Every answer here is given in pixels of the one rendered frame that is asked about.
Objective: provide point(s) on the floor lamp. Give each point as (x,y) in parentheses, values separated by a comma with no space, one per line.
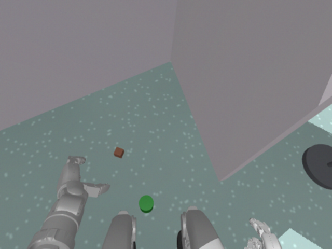
(317,163)

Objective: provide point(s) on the right robot hand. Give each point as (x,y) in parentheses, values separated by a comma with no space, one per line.
(268,239)

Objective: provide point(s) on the left robot hand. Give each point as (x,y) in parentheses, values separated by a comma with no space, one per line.
(71,171)

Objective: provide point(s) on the left robot arm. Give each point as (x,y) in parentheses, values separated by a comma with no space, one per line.
(63,220)

